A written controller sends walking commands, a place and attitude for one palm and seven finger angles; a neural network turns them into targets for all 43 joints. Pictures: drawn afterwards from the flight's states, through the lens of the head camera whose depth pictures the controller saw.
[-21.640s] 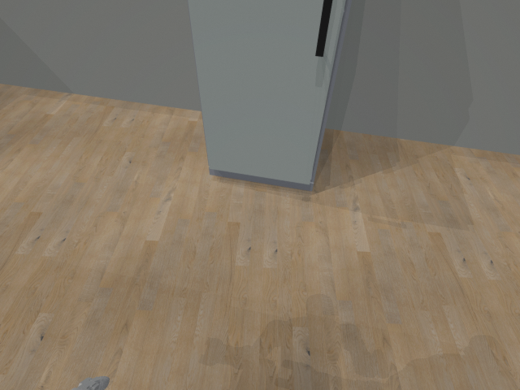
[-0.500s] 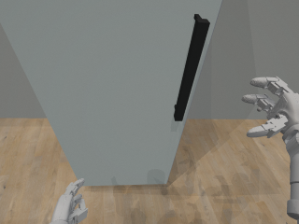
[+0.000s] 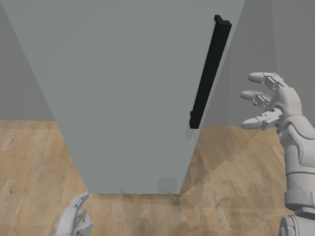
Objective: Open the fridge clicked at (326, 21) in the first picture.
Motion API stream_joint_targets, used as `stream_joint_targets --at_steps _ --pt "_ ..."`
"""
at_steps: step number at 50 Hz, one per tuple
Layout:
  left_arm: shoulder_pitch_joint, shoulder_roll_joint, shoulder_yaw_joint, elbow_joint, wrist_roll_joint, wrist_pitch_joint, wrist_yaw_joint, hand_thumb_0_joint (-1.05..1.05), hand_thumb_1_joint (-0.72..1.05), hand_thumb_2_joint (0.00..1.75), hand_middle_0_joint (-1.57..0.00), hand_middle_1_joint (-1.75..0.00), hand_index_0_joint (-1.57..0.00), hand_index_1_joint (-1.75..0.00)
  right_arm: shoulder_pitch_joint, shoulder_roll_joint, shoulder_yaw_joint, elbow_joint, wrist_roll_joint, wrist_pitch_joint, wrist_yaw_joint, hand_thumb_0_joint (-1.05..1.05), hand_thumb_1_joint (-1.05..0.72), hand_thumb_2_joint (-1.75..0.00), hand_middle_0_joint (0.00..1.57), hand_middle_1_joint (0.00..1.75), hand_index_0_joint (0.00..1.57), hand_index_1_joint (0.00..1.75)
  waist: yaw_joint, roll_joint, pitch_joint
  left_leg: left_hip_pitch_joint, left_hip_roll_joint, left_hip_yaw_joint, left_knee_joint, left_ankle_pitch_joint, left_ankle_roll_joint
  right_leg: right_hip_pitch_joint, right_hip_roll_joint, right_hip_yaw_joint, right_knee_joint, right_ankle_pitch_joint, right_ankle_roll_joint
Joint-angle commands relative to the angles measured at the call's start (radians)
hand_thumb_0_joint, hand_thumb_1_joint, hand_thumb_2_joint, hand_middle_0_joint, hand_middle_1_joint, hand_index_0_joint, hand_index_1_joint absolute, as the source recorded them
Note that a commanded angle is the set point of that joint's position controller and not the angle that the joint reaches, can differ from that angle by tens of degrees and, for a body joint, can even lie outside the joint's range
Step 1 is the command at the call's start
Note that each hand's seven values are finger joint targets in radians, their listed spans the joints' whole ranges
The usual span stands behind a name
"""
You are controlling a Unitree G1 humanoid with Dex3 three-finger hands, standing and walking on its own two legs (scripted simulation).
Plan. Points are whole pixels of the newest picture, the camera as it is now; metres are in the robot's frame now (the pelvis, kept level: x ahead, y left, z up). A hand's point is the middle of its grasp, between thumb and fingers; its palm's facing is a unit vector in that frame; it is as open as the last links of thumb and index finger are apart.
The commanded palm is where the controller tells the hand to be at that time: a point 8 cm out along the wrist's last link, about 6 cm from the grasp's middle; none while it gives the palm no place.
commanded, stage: move the hooked fingers beside the handle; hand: right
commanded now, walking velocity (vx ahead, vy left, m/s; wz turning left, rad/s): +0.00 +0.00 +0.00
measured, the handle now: (203, 80) +0.49 -0.09 +0.18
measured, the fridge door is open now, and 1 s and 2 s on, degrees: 0 0 0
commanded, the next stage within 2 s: feel for the door with the fingertips in 1.32 s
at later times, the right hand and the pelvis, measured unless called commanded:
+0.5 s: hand (231, 88) +0.44 -0.15 +0.19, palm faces -0.05 +1.00 +0.00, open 13.9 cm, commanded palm +0.42 -0.20 +0.20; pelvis +0.00 +0.00 +0.00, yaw +1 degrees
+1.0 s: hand (235, 90) +0.43 -0.16 +0.20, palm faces -0.04 +1.00 -0.01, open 14.0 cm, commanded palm +0.41 -0.20 +0.20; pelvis +0.00 +0.00 +0.00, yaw +1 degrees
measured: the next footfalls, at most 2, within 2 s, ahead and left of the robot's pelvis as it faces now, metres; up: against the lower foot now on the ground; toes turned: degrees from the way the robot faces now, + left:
none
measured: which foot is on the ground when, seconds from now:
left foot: down 0.00-1.00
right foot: down 0.00-1.00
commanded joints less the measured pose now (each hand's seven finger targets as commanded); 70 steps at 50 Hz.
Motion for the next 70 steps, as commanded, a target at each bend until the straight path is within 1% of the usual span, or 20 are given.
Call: stream_joint_targets --at_steps 1,7,9,12,18,22,24,26,29,31,33,36,39,43,45,52,58,66,68,70 --pt "-0.093 0.12 0.047 -0.138 0.004 -0.042 0.007 0.0 0.9 0.9 -0.2 -0.3 -0.2 -0.3 -0.498 -0.224 -0.054 -0.151 0.012 -0.076 -0.02 0.0 0.5 -0.3 0.3 1.2 0.3 1.2 0.013 0.036 -0.229 0.047 0.019 -0.055 -0.061 0.267 -0.001 0.084 -0.011 0.047 -0.045 0.227 -0.023" --pt "-0.065 0.12 0.052 -0.127 0.008 -0.036 0.004 0.0 0.9 0.9 -0.2 -0.3 -0.2 -0.3 -0.588 -0.211 -0.037 -0.116 -0.002 -0.119 -0.039 0.0 0.5 -0.3 0.3 1.2 0.3 1.2 0.018 -0.005 -0.274 0.057 0.019 -0.055 -0.051 0.297 0.006 0.107 -0.011 0.049 -0.042 0.263 -0.02" --pt "-0.051 0.127 0.056 -0.12 0.009 -0.028 0.002 0.0 0.9 0.9 -0.2 -0.3 -0.2 -0.3 -0.576 -0.222 -0.049 -0.063 -0.001 -0.119 -0.041 0.0 0.5 -0.3 0.3 1.2 0.3 1.2 0.018 0.056 -0.272 0.078 0.019 -0.058 -0.053 0.32 0.002 0.083 -0.014 0.042 -0.042 0.268 -0.026" --pt "-0.039 0.124 0.058 -0.116 0.007 -0.025 -0.001 0.0 0.9 0.9 -0.2 -0.3 -0.2 -0.3 -0.608 -0.194 -0.024 -0.038 -0.011 -0.129 -0.049 0.0 0.5 -0.3 0.3 1.2 0.3 1.2 0.021 0.015 -0.264 0.057 0.018 -0.056 -0.05 0.31 0.004 0.083 -0.013 0.041 -0.045 0.263 -0.022" --pt "-0.001 0.134 0.068 -0.096 0.013 -0.015 -0.005 0.0 0.9 0.9 -0.2 -0.3 -0.2 -0.3 -0.673 -0.222 -0.042 0.026 -0.024 -0.162 -0.08 0.0 0.5 -0.3 0.3 1.2 0.3 1.2 0.025 0.065 -0.274 0.057 0.013 -0.059 -0.054 0.293 0.004 0.068 -0.019 0.043 -0.042 0.257 -0.027" --pt "0.025 0.129 0.069 -0.081 0.015 -0.015 -0.007 0.0 0.9 0.9 -0.2 -0.3 -0.2 -0.3 -0.748 -0.189 -0.018 0.067 -0.036 -0.19 -0.095 0.0 0.5 -0.3 0.3 1.2 0.3 1.2 0.04 0.01 -0.288 0.046 0.011 -0.061 -0.048 0.313 0.006 0.081 -0.017 0.037 -0.041 0.272 -0.024" --pt "0.043 0.136 0.073 -0.072 0.017 -0.01 -0.009 0.0 0.9 0.9 -0.2 -0.3 -0.2 -0.3 -0.761 -0.21 -0.035 0.115 -0.04 -0.199 -0.101 0.0 0.5 -0.3 0.3 1.2 0.3 1.2 0.042 0.064 -0.29 0.057 0.009 -0.064 -0.052 0.312 0.001 0.062 -0.02 0.034 -0.044 0.262 -0.029" --pt "0.053 0.132 0.075 -0.071 0.019 -0.013 -0.012 0.0 0.9 0.9 -0.2 -0.3 -0.2 -0.3 -0.785 -0.184 -0.017 0.127 -0.047 -0.214 -0.104 0.0 0.5 -0.3 0.3 1.2 0.3 1.2 0.045 0.029 -0.308 0.057 0.01 -0.065 -0.044 0.334 0.004 0.072 -0.017 0.031 -0.04 0.28 -0.027" --pt "0.057 0.134 0.076 -0.085 0.023 -0.008 -0.02 0.0 0.9 0.9 -0.2 -0.3 -0.2 -0.3 -0.719 -0.217 -0.056 0.119 -0.054 -0.235 -0.101 0.0 0.5 -0.3 0.3 1.2 0.3 1.2 0.02 0.03 -0.346 0.108 0.01 -0.068 -0.033 0.392 0.006 0.074 -0.017 0.023 -0.04 0.329 -0.028" --pt "0.055 0.133 0.078 -0.09 0.021 -0.005 -0.024 0.0 0.9 0.9 -0.2 -0.3 -0.2 -0.3 -0.691 -0.202 -0.049 0.118 -0.051 -0.236 -0.095 0.0 0.5 -0.3 0.3 1.2 0.3 1.2 0.019 0.027 -0.326 0.105 0.009 -0.067 -0.034 0.397 0.005 0.064 -0.018 0.018 -0.043 0.325 -0.027" --pt "0.063 0.143 0.083 -0.089 0.019 0.002 -0.024 0.0 0.9 0.9 -0.2 -0.3 -0.2 -0.3 -0.644 -0.233 -0.075 0.144 -0.046 -0.231 -0.088 0.0 0.5 -0.3 0.3 1.2 0.3 1.2 0.013 0.1 -0.293 0.109 0.008 -0.062 -0.041 0.381 0.003 0.037 -0.024 0.017 -0.046 0.305 -0.03" --pt "0.048 0.134 0.083 -0.105 0.016 0.0 -0.024 0.0 0.9 0.9 -0.2 -0.3 -0.2 -0.3 -0.668 -0.195 -0.048 0.068 -0.041 -0.226 -0.082 0.0 0.5 -0.3 0.3 1.2 0.3 1.2 0.019 0.04 -0.304 0.088 0.005 -0.065 -0.043 0.369 0.003 0.067 -0.022 0.014 -0.049 0.3 -0.029" --pt "0.044 0.138 0.083 -0.105 0.018 0.002 -0.022 0.0 0.9 0.9 -0.2 -0.3 -0.2 -0.3 -0.643 -0.227 -0.081 0.045 -0.035 -0.221 -0.084 0.0 0.5 -0.3 0.3 1.2 0.3 1.2 0.015 0.063 -0.293 0.098 0.004 -0.068 -0.05 0.366 0.002 0.059 -0.022 0.013 -0.051 0.293 -0.033" --pt "0.039 0.136 0.08 -0.099 0.015 0.003 -0.015 0.0 0.9 0.9 -0.2 -0.3 -0.2 -0.3 -0.704 -0.192 -0.027 0.025 -0.036 -0.213 -0.081 0.0 0.5 -0.3 0.3 1.2 0.3 1.2 0.039 0.052 -0.268 0.061 0.004 -0.066 -0.062 0.31 0.001 0.069 -0.023 0.017 -0.05 0.25 -0.034" --pt "0.025 0.127 0.077 -0.102 0.013 -0.001 -0.012 0.0 0.9 0.9 -0.2 -0.3 -0.2 -0.3 -0.748 -0.171 -0.006 -0.015 -0.037 -0.216 -0.081 0.0 0.5 -0.3 0.3 1.2 0.3 1.2 0.044 -0.014 -0.302 0.056 0.003 -0.072 -0.06 0.318 0.003 0.104 -0.017 0.02 -0.048 0.264 -0.031" --pt "0.022 0.128 0.069 -0.078 0.012 -0.002 -0.014 0.0 0.9 0.9 -0.2 -0.3 -0.2 -0.3 -0.75 -0.107 0.033 0.125 -0.032 -0.186 -0.099 0.0 0.5 -0.3 0.3 1.2 0.3 1.2 0.047 0.029 -0.225 -0.013 0.0 -0.056 -0.066 0.232 0.006 0.072 -0.016 0.04 -0.056 0.198 -0.024" --pt "0.033 0.131 0.071 -0.092 0.022 0.011 -0.021 0.0 0.9 0.9 -0.2 -0.3 -0.2 -0.3 -0.74 -0.208 -0.047 0.147 -0.056 -0.227 -0.126 0.0 0.5 -0.3 0.3 1.2 0.3 1.2 0.022 0.071 -0.298 0.064 0.008 -0.069 -0.048 0.29 0.005 0.047 -0.016 0.031 -0.045 0.241 -0.029" --pt "0.035 0.129 0.068 -0.097 0.013 0.012 -0.015 0.0 0.9 0.9 -0.2 -0.3 -0.2 -0.3 -0.783 -0.156 0.004 0.154 -0.051 -0.227 -0.1 0.0 0.5 -0.3 0.3 1.2 0.3 1.2 0.045 0.041 -0.252 0.03 0.002 -0.066 -0.059 0.279 0.004 0.052 -0.018 0.029 -0.056 0.219 -0.027" --pt "0.04 0.132 0.072 -0.099 0.016 0.011 -0.015 0.0 0.9 0.9 -0.2 -0.3 -0.2 -0.3 -0.774 -0.187 -0.022 0.129 -0.053 -0.234 -0.106 0.0 0.5 -0.3 0.3 1.2 0.3 1.2 0.034 0.041 -0.29 0.05 0.002 -0.067 -0.059 0.281 0.005 0.066 -0.019 0.029 -0.051 0.235 -0.029" --pt "0.032 0.122 0.071 -0.105 0.015 0.004 -0.019 0.0 0.9 0.9 -0.2 -0.3 -0.2 -0.3 -0.799 -0.133 0.021 0.057 -0.05 -0.247 -0.104 0.0 0.5 -0.3 0.3 1.2 0.3 1.2 0.041 0.006 -0.327 0.052 -0.001 -0.064 -0.052 0.303 0.008 0.108 -0.018 0.035 -0.05 0.269 -0.025"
